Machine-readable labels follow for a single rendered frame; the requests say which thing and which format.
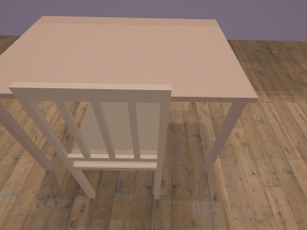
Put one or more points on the table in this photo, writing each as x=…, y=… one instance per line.
x=191, y=55

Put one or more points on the chair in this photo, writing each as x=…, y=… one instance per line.
x=124, y=127

